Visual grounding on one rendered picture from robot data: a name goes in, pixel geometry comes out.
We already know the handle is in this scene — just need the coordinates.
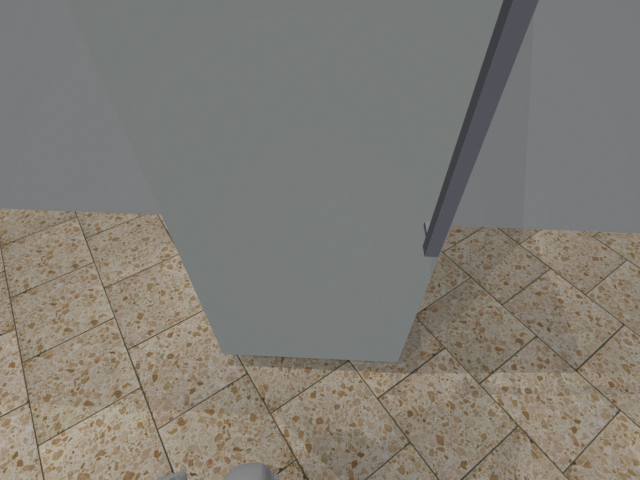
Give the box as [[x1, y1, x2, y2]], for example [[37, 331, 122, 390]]
[[423, 0, 539, 257]]

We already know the fridge door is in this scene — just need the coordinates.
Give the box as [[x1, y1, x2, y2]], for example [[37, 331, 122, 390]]
[[66, 0, 539, 362]]

